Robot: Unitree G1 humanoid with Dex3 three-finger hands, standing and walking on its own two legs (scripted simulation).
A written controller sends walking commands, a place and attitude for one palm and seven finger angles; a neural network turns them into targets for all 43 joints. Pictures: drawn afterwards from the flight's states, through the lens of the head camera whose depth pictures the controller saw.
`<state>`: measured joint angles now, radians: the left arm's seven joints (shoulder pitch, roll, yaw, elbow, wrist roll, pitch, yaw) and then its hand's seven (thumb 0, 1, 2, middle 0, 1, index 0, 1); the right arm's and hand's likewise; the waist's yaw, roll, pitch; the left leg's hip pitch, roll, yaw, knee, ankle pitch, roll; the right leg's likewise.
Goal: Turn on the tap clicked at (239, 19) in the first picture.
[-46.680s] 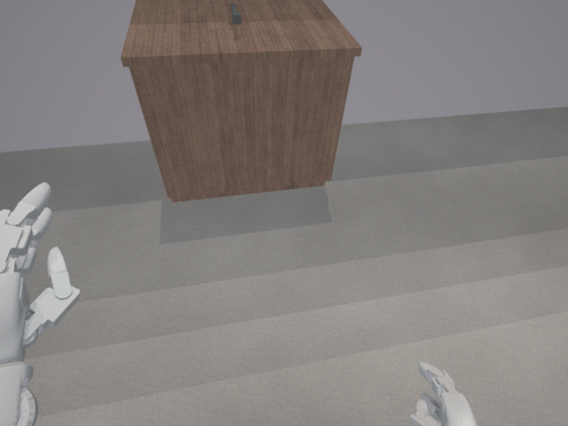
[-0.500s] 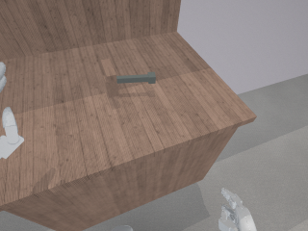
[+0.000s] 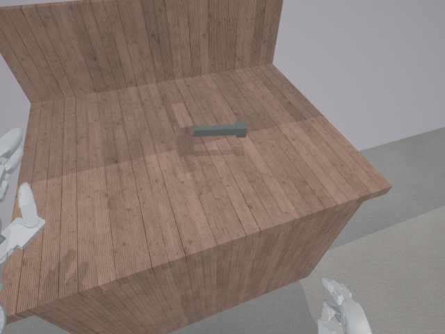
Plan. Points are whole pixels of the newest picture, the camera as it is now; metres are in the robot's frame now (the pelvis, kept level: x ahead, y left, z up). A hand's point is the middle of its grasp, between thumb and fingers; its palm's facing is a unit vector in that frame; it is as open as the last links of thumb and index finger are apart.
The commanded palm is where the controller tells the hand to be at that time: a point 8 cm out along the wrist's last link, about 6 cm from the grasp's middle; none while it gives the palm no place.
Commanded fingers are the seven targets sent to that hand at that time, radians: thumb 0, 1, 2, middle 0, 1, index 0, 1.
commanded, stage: come to a stop and stand still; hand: left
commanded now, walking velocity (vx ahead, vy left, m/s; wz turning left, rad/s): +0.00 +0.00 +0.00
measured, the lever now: (240, 129) +0.56 +0.00 +0.05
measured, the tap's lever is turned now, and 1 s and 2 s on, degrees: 76 76 76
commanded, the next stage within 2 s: look again from close up in 0.52 s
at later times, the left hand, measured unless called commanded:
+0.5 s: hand (62, 211) +0.23 +0.24 +0.16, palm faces +0.38 -0.82 -0.43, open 7.4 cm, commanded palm +0.18 +0.27 +0.18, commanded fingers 0.00 0.90 0.90 -0.20 -0.30 -0.20 -0.30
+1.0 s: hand (68, 222) +0.22 +0.23 +0.15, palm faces +0.38 -0.84 -0.39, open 7.4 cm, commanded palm +0.17 +0.27 +0.18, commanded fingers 0.00 0.90 0.90 -0.20 -0.30 -0.20 -0.30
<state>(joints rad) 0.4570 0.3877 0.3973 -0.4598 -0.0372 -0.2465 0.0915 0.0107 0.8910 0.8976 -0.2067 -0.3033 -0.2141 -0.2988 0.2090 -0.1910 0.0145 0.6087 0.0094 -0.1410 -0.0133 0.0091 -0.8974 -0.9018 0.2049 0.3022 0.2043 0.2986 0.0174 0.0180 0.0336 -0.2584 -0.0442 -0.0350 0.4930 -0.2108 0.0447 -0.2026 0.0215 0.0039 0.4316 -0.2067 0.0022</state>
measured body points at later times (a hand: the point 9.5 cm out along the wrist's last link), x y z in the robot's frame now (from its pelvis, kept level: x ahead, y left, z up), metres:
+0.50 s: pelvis +0.03 -0.01 +0.00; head +0.05 -0.01 +0.45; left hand +0.21 +0.28 +0.18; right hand +0.21 -0.23 -0.08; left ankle +0.03 +0.09 -0.74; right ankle +0.02 -0.13 -0.74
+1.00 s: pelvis +0.02 -0.02 +0.00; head +0.03 -0.01 +0.45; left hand +0.20 +0.27 +0.17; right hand +0.19 -0.24 -0.08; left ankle +0.03 +0.09 -0.74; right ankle +0.02 -0.13 -0.74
